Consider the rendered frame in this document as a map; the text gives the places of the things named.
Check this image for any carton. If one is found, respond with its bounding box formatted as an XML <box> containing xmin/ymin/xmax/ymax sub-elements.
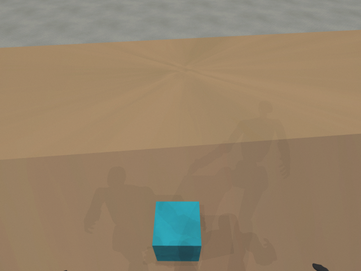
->
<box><xmin>152</xmin><ymin>202</ymin><xmax>201</xmax><ymax>261</ymax></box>

